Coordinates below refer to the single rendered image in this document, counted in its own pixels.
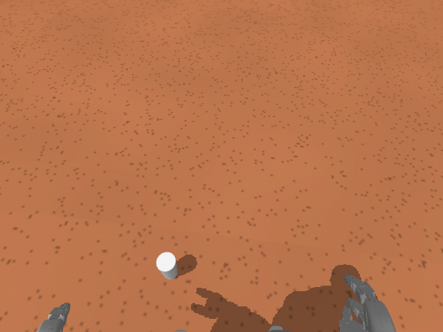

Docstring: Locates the right robot hand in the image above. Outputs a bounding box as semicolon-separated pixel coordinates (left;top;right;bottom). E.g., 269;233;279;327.
339;274;396;332

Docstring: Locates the left robot hand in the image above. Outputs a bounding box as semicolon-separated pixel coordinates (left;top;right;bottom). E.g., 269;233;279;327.
36;303;70;332

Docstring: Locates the cup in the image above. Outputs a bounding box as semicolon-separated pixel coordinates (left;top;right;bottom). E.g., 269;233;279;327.
156;252;178;279

